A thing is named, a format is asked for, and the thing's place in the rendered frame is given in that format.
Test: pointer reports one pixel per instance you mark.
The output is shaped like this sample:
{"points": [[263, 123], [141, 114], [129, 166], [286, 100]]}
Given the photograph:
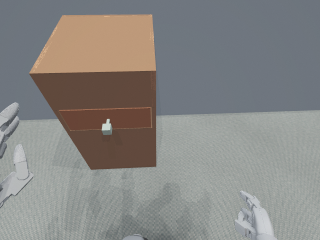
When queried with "handle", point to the handle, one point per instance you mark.
{"points": [[107, 128]]}

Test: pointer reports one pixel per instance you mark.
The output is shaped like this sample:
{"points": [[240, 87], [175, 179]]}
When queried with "right robot hand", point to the right robot hand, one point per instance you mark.
{"points": [[257, 221]]}

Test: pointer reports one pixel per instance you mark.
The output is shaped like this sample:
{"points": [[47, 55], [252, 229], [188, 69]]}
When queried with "cabinet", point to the cabinet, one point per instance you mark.
{"points": [[102, 62]]}

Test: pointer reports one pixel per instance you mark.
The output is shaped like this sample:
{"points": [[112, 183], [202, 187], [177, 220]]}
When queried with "left robot hand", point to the left robot hand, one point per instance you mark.
{"points": [[15, 181]]}

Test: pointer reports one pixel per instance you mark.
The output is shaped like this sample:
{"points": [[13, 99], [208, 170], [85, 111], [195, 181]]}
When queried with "drawer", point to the drawer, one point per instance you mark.
{"points": [[120, 118]]}

